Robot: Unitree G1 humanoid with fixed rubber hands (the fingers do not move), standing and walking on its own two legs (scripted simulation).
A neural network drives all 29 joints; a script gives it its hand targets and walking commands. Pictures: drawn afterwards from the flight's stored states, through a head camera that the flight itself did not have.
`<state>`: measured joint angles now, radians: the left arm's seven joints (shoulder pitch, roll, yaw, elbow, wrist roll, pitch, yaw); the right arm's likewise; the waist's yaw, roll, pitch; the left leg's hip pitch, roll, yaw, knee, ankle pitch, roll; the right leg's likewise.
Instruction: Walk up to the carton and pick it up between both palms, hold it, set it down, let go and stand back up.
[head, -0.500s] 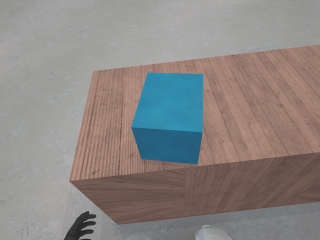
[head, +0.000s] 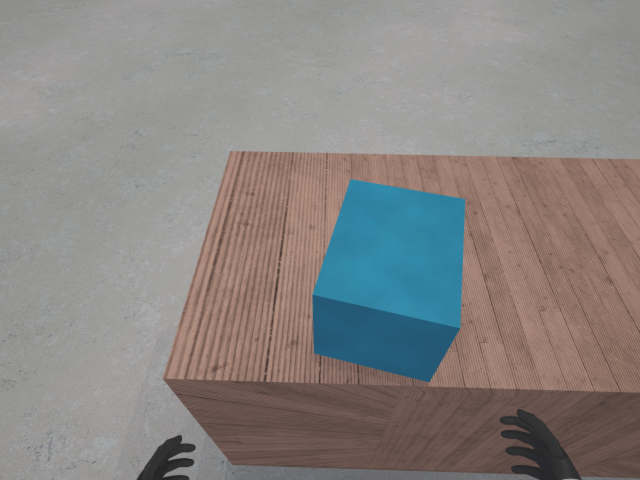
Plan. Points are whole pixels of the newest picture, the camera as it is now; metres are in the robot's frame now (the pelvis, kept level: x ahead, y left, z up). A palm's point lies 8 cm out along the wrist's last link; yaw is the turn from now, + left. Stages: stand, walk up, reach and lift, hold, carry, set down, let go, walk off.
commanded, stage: walk up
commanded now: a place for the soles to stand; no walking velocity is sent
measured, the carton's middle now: (388, 277) +0.42 -0.07 -0.04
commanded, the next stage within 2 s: reach and lift in 1.66 s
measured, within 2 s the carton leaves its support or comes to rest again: neither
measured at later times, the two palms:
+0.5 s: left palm out of the picture +0.11 +0.26 -0.09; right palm out of the picture +0.13 -0.25 -0.08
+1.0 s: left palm out of the picture +0.08 +0.24 -0.09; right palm out of the picture +0.12 -0.29 -0.08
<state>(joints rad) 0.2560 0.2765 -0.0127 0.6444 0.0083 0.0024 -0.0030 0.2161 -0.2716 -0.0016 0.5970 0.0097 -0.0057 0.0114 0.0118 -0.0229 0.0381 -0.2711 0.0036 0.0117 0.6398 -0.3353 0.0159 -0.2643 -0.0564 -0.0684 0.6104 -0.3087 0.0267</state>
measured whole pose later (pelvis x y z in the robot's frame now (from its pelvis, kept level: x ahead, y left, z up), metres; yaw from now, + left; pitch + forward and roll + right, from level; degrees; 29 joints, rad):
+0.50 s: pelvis +0.00 +0.00 +0.00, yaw +2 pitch -2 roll +0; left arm 0.24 0.28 0.00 0.68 0.01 0.01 -0.01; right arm 0.27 -0.27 -0.02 0.61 0.00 -0.01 0.01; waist 0.00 0.01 0.04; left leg -0.25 -0.01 -0.01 0.59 -0.31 0.02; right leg -0.23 -0.07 -0.09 0.57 -0.30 0.03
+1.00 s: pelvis -0.02 -0.03 +0.00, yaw +4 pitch -2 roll +0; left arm 0.23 0.30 0.00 0.68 0.01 0.03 -0.04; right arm 0.28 -0.28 -0.03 0.59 -0.01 0.00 0.00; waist 0.01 0.01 0.05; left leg -0.30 0.01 -0.06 0.62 -0.28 -0.03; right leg -0.28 -0.05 -0.14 0.62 -0.30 -0.02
